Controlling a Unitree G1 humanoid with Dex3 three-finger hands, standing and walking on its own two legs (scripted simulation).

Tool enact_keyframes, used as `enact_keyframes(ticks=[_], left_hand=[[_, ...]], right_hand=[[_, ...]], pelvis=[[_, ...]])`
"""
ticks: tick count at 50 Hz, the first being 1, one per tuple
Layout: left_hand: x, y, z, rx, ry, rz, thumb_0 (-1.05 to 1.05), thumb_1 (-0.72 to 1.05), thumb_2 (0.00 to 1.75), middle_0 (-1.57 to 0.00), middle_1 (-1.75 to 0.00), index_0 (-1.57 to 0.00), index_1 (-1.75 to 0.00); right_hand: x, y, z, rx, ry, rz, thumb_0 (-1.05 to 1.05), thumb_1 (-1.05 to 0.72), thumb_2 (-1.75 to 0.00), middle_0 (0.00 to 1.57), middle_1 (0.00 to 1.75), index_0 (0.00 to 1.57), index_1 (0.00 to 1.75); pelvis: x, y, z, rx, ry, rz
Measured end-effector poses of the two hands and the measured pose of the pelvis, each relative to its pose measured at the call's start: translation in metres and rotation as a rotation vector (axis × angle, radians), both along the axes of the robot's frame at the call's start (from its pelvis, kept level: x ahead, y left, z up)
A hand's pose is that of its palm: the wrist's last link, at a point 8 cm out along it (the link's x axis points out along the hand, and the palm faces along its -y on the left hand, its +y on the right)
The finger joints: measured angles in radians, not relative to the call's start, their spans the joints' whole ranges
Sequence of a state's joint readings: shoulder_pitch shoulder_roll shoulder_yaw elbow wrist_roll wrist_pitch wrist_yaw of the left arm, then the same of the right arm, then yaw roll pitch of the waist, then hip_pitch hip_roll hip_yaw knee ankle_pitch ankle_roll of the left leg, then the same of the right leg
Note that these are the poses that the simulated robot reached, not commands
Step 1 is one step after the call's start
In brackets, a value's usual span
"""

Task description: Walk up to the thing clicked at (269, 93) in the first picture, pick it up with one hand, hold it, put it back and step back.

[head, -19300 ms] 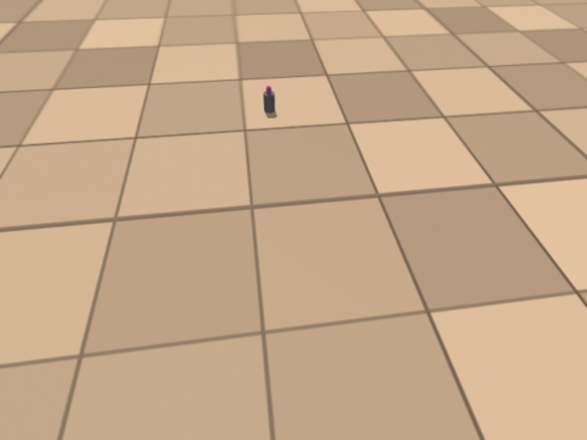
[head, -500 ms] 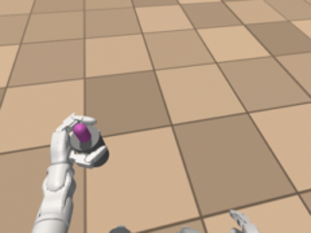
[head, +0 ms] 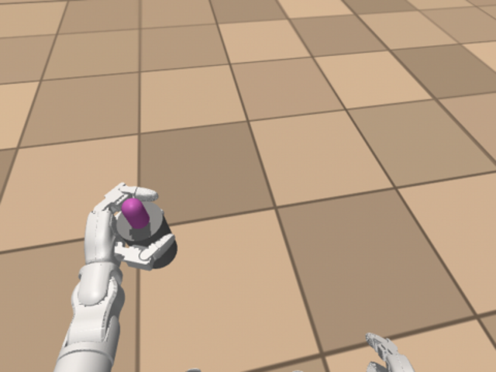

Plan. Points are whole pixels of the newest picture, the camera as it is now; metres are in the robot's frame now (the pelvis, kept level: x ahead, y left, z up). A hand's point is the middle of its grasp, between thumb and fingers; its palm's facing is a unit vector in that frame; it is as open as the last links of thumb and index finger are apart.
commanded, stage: hold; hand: left
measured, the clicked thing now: (145, 230) +0.34 +0.17 +0.04
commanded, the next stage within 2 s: crouch in 1.94 s
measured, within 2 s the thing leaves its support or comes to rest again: neither
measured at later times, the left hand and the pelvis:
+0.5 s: hand (143, 227) +0.33 +0.17 +0.05, palm faces +0.13 -0.99 -0.01, open 9.6 cm; pelvis +0.00 +0.00 +0.00, yaw +0 degrees
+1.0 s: hand (144, 226) +0.34 +0.17 +0.05, palm faces +0.12 -0.99 -0.01, open 9.6 cm; pelvis +0.00 +0.00 +0.00, yaw +0 degrees
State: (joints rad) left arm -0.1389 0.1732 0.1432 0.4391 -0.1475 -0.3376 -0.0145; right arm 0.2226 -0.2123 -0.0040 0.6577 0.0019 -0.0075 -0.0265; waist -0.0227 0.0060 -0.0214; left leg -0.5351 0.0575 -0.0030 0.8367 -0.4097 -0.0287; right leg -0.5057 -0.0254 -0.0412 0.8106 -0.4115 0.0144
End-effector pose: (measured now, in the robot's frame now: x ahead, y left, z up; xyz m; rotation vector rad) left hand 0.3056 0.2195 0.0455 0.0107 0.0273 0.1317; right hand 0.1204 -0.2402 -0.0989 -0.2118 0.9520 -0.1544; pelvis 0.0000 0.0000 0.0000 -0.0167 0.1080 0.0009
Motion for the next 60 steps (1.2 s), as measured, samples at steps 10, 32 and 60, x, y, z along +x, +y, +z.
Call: enact_keyframes(ticks=[10, 32, 60], left_hand=[[0.0001, 0.0028, 0.0004, -0.004, 0.008, 0.0, -0.05, -0.34, 1.08, -0.7, -1.03, -0.75, -1.06], [-0.0009, 0.0062, 0.0, -0.007, 0.004, -0.001, -0.05, -0.34, 1.08, -0.7, -1.03, -0.75, -1.06], [-0.0022, -0.0014, -0.0019, -0.005, 0.002, -0.011, -0.05, -0.34, 1.08, -0.7, -1.03, -0.75, -1.06]], right_hand=[[0.0008, 0.0011, 0.0023, 0.005, -0.006, 0.002, 0.01, -0.92, -0.9, 0.2, 0.3, 0.2, 0.3], [-0.0007, 0.007, 0.0041, 0.007, -0.002, 0.004, 0.01, -0.92, -0.9, 0.2, 0.3, 0.2, 0.3], [-0.0015, 0.0028, 0.0023, 0.007, 0.008, 0.007, 0.01, -0.91, -0.9, 0.2, 0.3, 0.2, 0.3]], pelvis=[[-0.0006, 0.0007, 0.0021, 0.001, -0.005, 0.0], [0.0004, 0.0056, 0.0037, -0.002, -0.01, -0.002], [0.0011, 0.0032, 0.0032, -0.001, -0.008, -0.001]])
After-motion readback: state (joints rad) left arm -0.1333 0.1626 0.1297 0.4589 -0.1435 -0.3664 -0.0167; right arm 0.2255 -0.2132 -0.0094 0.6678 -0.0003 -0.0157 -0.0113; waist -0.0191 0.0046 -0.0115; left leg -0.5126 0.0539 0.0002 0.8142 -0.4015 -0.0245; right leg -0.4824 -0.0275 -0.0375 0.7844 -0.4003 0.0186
